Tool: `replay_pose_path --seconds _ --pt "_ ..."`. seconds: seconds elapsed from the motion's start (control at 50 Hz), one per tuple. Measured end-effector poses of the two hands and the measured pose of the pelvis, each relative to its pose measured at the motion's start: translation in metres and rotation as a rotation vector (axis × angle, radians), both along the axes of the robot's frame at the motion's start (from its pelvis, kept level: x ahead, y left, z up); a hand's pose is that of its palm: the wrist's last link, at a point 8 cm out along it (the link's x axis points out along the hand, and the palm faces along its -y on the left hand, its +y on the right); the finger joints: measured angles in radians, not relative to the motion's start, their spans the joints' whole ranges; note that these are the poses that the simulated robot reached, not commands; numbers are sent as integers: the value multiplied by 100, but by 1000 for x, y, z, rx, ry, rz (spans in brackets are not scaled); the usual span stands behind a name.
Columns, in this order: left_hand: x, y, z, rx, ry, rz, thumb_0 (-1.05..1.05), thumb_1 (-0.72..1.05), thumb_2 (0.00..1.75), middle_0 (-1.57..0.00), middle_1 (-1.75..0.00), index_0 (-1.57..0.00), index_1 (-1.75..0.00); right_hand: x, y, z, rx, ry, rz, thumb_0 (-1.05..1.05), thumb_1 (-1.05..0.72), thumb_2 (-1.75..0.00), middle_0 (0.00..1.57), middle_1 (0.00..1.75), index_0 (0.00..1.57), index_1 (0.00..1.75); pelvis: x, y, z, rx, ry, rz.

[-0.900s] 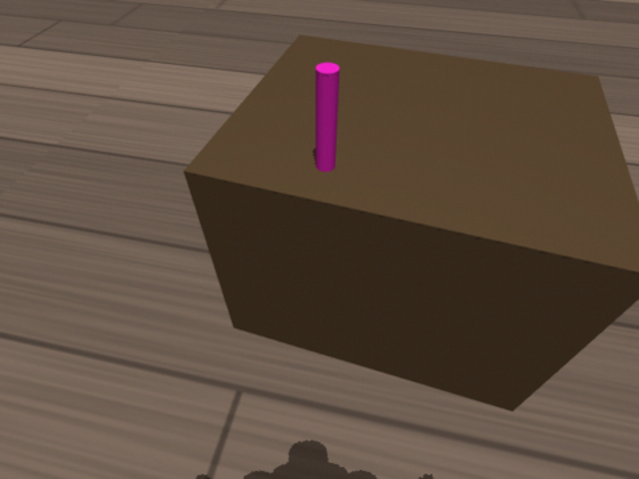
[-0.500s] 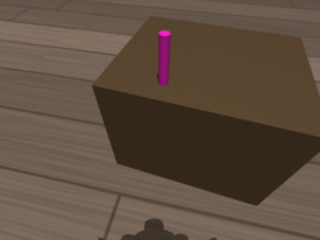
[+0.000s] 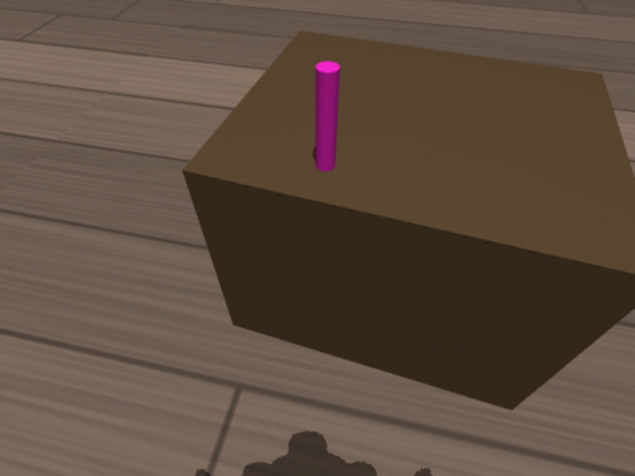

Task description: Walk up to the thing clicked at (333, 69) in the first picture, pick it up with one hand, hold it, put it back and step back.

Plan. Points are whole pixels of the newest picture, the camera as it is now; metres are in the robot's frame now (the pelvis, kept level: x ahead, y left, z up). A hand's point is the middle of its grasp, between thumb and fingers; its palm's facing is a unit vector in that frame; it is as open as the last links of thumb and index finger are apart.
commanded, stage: stand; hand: left
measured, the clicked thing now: (326, 121) +0.74 -0.01 +0.03
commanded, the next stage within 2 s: walk up in 0.22 s
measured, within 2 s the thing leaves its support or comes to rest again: neither
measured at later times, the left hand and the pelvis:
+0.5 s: hand out of the picture +0.12 +0.23 -0.15, palm faces -0.15 -0.90 -0.40, open 7.4 cm; pelvis +0.04 -0.05 -0.02, yaw -8 degrees
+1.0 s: hand (200, 380) +0.30 +0.20 -0.18, palm faces -0.26 -0.88 -0.40, open 7.4 cm; pelvis +0.20 -0.06 -0.03, yaw -14 degrees
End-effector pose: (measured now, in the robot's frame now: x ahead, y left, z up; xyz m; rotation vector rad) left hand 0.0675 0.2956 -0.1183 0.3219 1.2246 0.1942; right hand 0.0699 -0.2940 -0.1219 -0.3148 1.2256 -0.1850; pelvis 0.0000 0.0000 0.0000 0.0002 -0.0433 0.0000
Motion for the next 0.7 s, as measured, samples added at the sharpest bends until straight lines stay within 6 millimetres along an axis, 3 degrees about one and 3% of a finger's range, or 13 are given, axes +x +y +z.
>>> replay_pose_path --seconds 0.28,0.38,0.48,0.56,0.7 --pt "3 1 0 -7 3 -14 0 90 90 -20 -30 -20 -30 3 -7 2 -1 -51 -15 0 -90 -90 20 30 21 30 4 -3 -3 11 -1 -30" --pt "18 0 4 17 38 -65 0 90 90 -20 -30 -20 -30 -15 -38 6 -37 -87 -79 0 -90 -90 20 30 21 30 15 -18 -6 26 -3 -77" --pt "44 -16 11 49 32 -116 0 90 90 -20 -30 -20 -30 -28 -84 -4 -61 -29 -121 0 -90 -90 20 30 21 30 37 -45 -16 31 -19 -126" --pt "60 -32 4 98 -6 -119 0 90 90 -20 -30 -20 -30 -16 -116 -23 -74 3 -137 1 -90 -90 20 30 21 30 56 -69 -33 1 -32 -141" --pt "79 -63 11 59 13 -122 0 90 89 -20 -30 -20 -30 37 -119 -9 -30 -46 -117 1 -91 -90 20 30 20 30 93 -81 -18 -18 -27 -180"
